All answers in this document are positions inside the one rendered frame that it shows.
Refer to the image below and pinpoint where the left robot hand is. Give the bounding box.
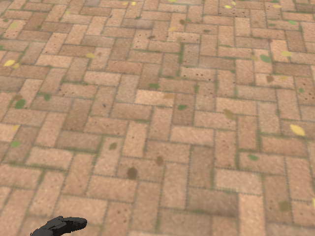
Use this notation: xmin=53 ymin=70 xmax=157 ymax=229
xmin=31 ymin=215 xmax=88 ymax=236

